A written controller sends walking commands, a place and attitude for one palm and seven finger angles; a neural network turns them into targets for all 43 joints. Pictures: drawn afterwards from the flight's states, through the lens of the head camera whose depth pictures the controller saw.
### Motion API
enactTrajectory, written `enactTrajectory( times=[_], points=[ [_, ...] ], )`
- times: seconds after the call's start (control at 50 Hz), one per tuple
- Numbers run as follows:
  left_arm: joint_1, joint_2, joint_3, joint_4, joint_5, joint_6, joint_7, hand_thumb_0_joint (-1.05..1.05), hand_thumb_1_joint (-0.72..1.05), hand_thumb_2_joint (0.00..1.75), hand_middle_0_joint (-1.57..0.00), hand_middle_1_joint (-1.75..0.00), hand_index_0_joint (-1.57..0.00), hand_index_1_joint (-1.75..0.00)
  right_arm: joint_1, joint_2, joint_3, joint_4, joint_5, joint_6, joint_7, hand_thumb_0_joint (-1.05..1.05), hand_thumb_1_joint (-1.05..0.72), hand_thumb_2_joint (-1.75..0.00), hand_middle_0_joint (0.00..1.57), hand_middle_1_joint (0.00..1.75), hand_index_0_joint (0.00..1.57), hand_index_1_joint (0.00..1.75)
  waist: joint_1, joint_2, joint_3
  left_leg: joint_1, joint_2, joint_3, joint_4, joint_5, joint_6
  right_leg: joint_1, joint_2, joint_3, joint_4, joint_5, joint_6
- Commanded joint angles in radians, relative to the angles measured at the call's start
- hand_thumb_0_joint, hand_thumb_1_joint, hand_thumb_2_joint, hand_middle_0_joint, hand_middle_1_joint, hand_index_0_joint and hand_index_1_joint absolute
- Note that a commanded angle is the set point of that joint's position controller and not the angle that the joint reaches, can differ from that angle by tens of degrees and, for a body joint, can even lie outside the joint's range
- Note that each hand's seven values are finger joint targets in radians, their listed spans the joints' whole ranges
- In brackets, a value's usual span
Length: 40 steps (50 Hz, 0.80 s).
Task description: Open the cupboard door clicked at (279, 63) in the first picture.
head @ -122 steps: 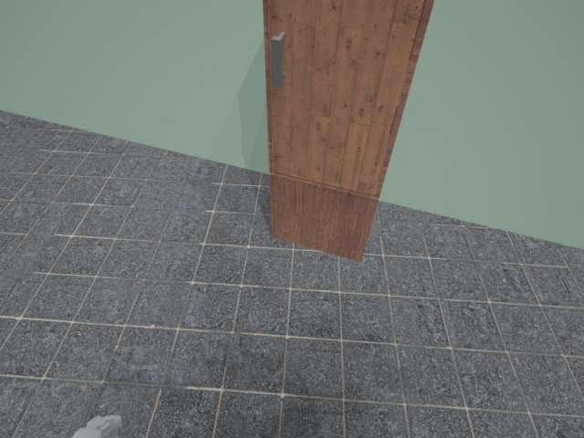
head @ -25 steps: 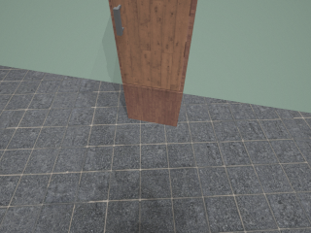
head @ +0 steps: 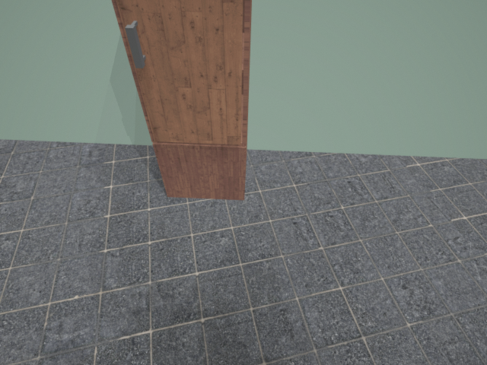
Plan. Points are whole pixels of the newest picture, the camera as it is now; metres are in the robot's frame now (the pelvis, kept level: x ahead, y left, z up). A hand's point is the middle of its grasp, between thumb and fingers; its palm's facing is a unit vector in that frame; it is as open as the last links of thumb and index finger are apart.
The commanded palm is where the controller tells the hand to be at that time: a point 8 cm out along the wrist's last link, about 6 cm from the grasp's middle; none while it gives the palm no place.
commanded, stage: take the last steps up to it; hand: left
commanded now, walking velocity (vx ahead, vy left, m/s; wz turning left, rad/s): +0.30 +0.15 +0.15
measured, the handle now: (137, 44) +0.98 +0.38 +0.07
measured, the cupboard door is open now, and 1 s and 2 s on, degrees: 0 0 0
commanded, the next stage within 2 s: come to a stop and stand still in 1.14 s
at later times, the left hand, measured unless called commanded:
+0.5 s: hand out of the picture +0.00 +0.24 -0.19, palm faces +0.19 -0.97 -0.16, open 7.4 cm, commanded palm none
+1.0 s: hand (125, 249) +0.39 +0.30 -0.16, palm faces +0.07 -0.98 -0.21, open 7.4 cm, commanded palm none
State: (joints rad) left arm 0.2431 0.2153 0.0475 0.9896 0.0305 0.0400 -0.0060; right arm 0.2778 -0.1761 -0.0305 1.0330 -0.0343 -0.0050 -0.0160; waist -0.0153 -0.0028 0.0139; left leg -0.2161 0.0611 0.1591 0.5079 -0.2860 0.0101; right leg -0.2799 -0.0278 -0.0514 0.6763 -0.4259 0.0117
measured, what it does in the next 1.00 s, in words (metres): walks ahead: right foot, then left foot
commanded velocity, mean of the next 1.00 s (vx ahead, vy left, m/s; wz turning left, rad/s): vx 0.29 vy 0.09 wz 0.01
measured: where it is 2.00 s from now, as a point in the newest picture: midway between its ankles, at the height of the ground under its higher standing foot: (207, 332)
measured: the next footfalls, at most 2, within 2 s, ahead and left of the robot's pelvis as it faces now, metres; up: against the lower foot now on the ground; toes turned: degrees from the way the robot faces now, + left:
right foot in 0.04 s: +0.02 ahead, -0.12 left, +0.00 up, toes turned -4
left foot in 0.48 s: +0.23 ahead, +0.23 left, +0.00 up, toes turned +14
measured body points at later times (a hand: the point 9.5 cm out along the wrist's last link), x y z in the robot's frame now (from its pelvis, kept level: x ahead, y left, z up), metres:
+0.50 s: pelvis +0.13 +0.09 -0.02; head +0.15 +0.11 +0.43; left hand -0.01 +0.29 -0.18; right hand +0.22 -0.15 -0.16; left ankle +0.19 +0.22 -0.74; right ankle -0.02 -0.11 -0.73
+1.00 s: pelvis +0.30 +0.12 -0.01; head +0.31 +0.10 +0.44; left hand +0.38 +0.35 -0.14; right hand +0.27 -0.09 -0.18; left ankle +0.21 +0.22 -0.68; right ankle +0.36 +0.04 -0.74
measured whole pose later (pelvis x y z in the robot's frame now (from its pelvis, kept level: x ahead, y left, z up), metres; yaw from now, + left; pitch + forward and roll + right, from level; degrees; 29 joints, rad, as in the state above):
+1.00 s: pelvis +0.30 +0.12 -0.01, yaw +3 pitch -2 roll +2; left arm 0.19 0.13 0.04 0.97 0.03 -0.07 0.00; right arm 0.36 -0.14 -0.04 1.13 -0.03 -0.02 0.01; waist -0.01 0.03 0.04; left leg -0.27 0.02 0.12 0.98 -0.45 0.02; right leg -0.34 -0.06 -0.15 0.63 -0.27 -0.07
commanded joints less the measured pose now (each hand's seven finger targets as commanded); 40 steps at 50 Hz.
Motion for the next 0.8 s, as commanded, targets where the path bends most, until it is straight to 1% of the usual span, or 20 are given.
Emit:
enactTrajectory(
  times=[0.0,0.02,0.04,0.08,0.12,0.18,0.3,0.38,0.4,0.42,0.44,0.46,0.48,0.5,0.52,0.54,0.58,0.62,0.68,0.78],
  points=[
    [0.172,0.09,0.017,0.007,0.008,-0.056,0.014,0.0,0.9,0.9,-0.2,-0.3,-0.2,-0.3,0.065,-0.092,-0.026,-0.018,0.023,-0.01,0.003,0.0,-0.9,-0.9,0.2,0.3,0.2,0.3,0.069,-0.092,-0.01,-0.254,0.042,-0.073,0.116,-0.204,0.023,0.331,-0.153,0.154,-0.38,0.027,-0.058],
    [0.256,0.185,0.038,0.025,0.006,-0.061,0.024,0.0,0.9,0.9,-0.2,-0.3,-0.2,-0.3,-0.01,-0.067,-0.018,-0.076,0.018,-0.013,0.011,0.0,-0.9,-0.9,0.2,0.3,0.2,0.3,0.117,-0.288,0.048,-0.468,-0.035,-0.025,0.325,-0.315,-0.019,0.36,-0.372,0.489,-0.513,-0.071,-0.159],
    [0.287,0.196,0.039,0.037,-0.003,-0.063,0.031,0.0,0.9,0.9,-0.2,-0.3,-0.2,-0.3,-0.078,-0.123,-0.03,-0.101,0.001,-0.006,0.017,0.0,-0.9,-0.9,0.2,0.3,0.2,0.3,0.126,-0.154,0.084,-0.498,0.006,-0.117,0.436,-0.271,-0.016,0.286,-0.444,0.526,-0.552,-0.149,-0.208],
    [0.215,0.143,0.033,0.037,-0.002,-0.082,0.035,0.0,0.9,0.9,-0.2,-0.3,-0.2,-0.3,-0.083,-0.111,-0.035,-0.086,0.0,-0.003,0.029,0.0,-0.9,-0.9,0.2,0.3,0.2,0.3,0.088,-0.196,0.158,-0.506,0.037,-0.155,0.519,-0.117,-0.013,0.189,-0.374,0.457,-0.57,-0.151,-0.183],
    [0.166,0.091,0.019,0.024,-0.003,-0.096,0.035,0.0,0.9,0.9,-0.2,-0.3,-0.2,-0.3,-0.022,-0.09,-0.038,-0.056,-0.001,0.002,0.04,0.0,-0.9,-0.9,0.2,0.3,0.2,0.3,0.04,-0.141,0.172,-0.476,0.053,-0.151,0.537,-0.002,-0.025,0.146,-0.324,0.283,-0.548,0.001,-0.15],
    [0.192,0.082,0.016,0.038,-0.005,-0.112,0.033,0.0,0.9,0.9,-0.2,-0.3,-0.2,-0.3,0.003,-0.06,-0.038,-0.05,0.006,0.011,0.051,0.0,-0.9,-0.9,0.2,0.3,0.2,0.3,0.026,-0.127,0.15,-0.446,0.044,-0.114,0.522,0.094,-0.046,0.142,-0.283,0.135,-0.55,0.142,-0.117],
    [0.222,0.102,0.03,0.078,0.004,-0.124,0.038,0.0,0.9,0.9,-0.2,-0.3,-0.2,-0.3,-0.088,-0.051,-0.039,-0.107,0.014,0.007,0.071,0.0,-0.9,-0.9,0.2,0.3,0.2,0.3,0.038,-0.141,0.163,-0.428,0.077,-0.099,0.349,0.139,-0.045,0.144,-0.312,0.057,-0.542,0.135,-0.105],
    [0.221,0.127,0.039,0.088,0.013,-0.115,0.039,0.0,0.9,0.9,-0.2,-0.3,-0.2,-0.3,-0.097,-0.039,-0.031,-0.12,0.02,-0.012,0.077,0.0,-0.9,-0.9,0.2,0.3,0.2,0.3,0.04,-0.158,0.14,-0.254,0.042,-0.049,0.176,0.053,-0.015,0.129,-0.313,0.007,-0.446,0.255,-0.087],
    [0.216,0.133,0.042,0.09,0.013,-0.111,0.038,0.0,0.9,0.9,-0.2,-0.3,-0.2,-0.3,-0.047,-0.049,-0.033,-0.105,0.018,-0.019,0.073,0.0,-0.9,-0.9,0.2,0.3,0.2,0.3,0.017,-0.154,0.119,-0.156,0.025,-0.032,0.13,0.037,-0.006,0.104,-0.307,-0.011,-0.375,0.308,-0.081],
    [0.216,0.128,0.041,0.093,0.011,-0.107,0.037,0.0,0.9,0.9,-0.2,-0.3,-0.2,-0.3,0.066,-0.075,-0.039,-0.065,0.012,-0.027,0.063,0.0,-0.9,-0.9,0.2,0.3,0.2,0.3,-0.032,-0.095,0.054,0.024,-0.011,-0.01,0.059,0.061,0.003,0.065,-0.263,-0.061,-0.214,0.388,-0.061],
    [0.245,0.084,0.034,0.096,0.004,-0.104,0.031,0.0,0.9,0.9,-0.2,-0.3,-0.2,-0.3,0.236,-0.158,-0.057,-0.017,0.004,-0.035,0.048,0.0,-0.9,-0.9,0.2,0.3,0.2,0.3,-0.091,0.082,-0.073,0.24,0.014,-0.051,0.011,0.057,0.015,0.022,-0.189,-0.121,0.07,0.367,-0.037],
    [0.288,0.026,0.025,0.072,-0.015,-0.097,0.02,0.0,0.9,0.9,-0.2,-0.3,-0.2,-0.3,0.342,-0.284,-0.085,0.011,-0.003,-0.043,0.03,0.0,-0.9,-0.9,0.2,0.3,0.2,0.3,-0.105,0.408,-0.183,0.417,0.275,-0.432,-0.089,0.085,0.091,-0.237,-0.024,-0.157,0.404,-0.123,0.008],
    [0.206,0.011,0.017,0.028,-0.013,-0.093,0.021,0.0,0.9,0.9,-0.2,-0.3,-0.2,-0.3,0.378,-0.305,-0.084,0.027,0.012,-0.034,0.013,0.0,-0.9,-0.9,0.2,0.3,0.2,0.3,-0.121,0.399,-0.204,0.415,0.342,-0.595,-0.221,0.078,0.138,-0.344,0.004,-0.022,0.601,-0.212,-0.013],
    [0.145,0.013,0.018,0.013,-0.018,-0.095,0.021,0.0,0.9,0.9,-0.2,-0.3,-0.2,-0.3,0.296,-0.267,-0.074,0.02,0.014,-0.032,0.003,0.0,-0.9,-0.9,0.2,0.3,0.2,0.3,-0.104,0.269,-0.15,0.357,0.351,-0.539,-0.237,0.06,0.163,-0.377,-0.053,0.022,0.693,-0.14,-0.035],
    [0.109,0.008,0.018,0.011,-0.017,-0.099,0.016,0.0,0.9,0.9,-0.2,-0.3,-0.2,-0.3,0.215,-0.22,-0.062,0.002,0.014,-0.041,-0.002,0.0,-0.9,-0.9,0.2,0.3,0.2,0.3,-0.081,0.229,-0.119,0.289,0.332,-0.486,-0.211,0.106,0.169,-0.414,-0.09,0.025,0.721,-0.053,-0.038],
    [0.088,0.019,0.021,0.026,-0.014,-0.096,0.008,0.0,0.9,0.9,-0.2,-0.3,-0.2,-0.3,0.145,-0.164,-0.046,-0.016,0.011,-0.05,-0.003,0.0,-0.9,-0.9,0.2,0.3,0.2,0.3,-0.054,0.114,-0.066,0.186,0.307,-0.41,-0.217,0.11,0.16,-0.399,-0.121,0.03,0.701,0.014,-0.033],
    [0.114,-0.009,0.024,0.042,-0.001,-0.078,0.001,0.0,0.9,0.9,-0.2,-0.3,-0.2,-0.3,0.083,-0.103,-0.025,-0.02,0.009,-0.065,-0.005,0.0,-0.9,-0.9,0.2,0.3,0.2,0.3,-0.001,0.089,0.008,-0.003,0.248,-0.287,-0.265,0.131,0.136,-0.293,-0.132,0.023,0.601,0.069,-0.02],
    [0.149,-0.033,0.02,0.046,0.002,-0.058,-0.001,0.0,0.9,0.9,-0.2,-0.3,-0.2,-0.3,0.054,-0.084,-0.019,-0.015,0.012,-0.072,-0.006,0.0,-0.9,-0.9,0.2,0.3,0.2,0.3,0.032,0.113,0.036,-0.065,0.219,-0.223,-0.311,0.106,0.141,-0.249,-0.124,0.006,0.514,0.104,-0.012],
    [0.093,-0.028,0.022,0.011,0.002,-0.045,-0.006,0.0,0.9,0.9,-0.2,-0.3,-0.2,-0.3,0.045,-0.09,-0.026,-0.008,0.011,-0.076,-0.006,0.0,-0.9,-0.9,0.2,0.3,0.2,0.3,0.045,0.093,0.074,-0.063,0.224,-0.194,-0.354,0.088,0.172,-0.253,-0.134,0.005,0.341,0.155,0.0],
    [-0.021,-0.021,0.023,-0.048,0.001,-0.052,-0.007,0.0,0.9,0.9,-0.2,-0.3,-0.2,-0.3,0.079,-0.111,-0.037,0.013,0.005,-0.07,0.002,0.0,-0.9,-0.9,0.2,0.3,0.2,0.3,0.028,0.03,0.104,-0.019,0.24,-0.181,-0.333,0.076,0.183,-0.171,-0.105,-0.023,0.076,0.174,-0.001]
  ],
)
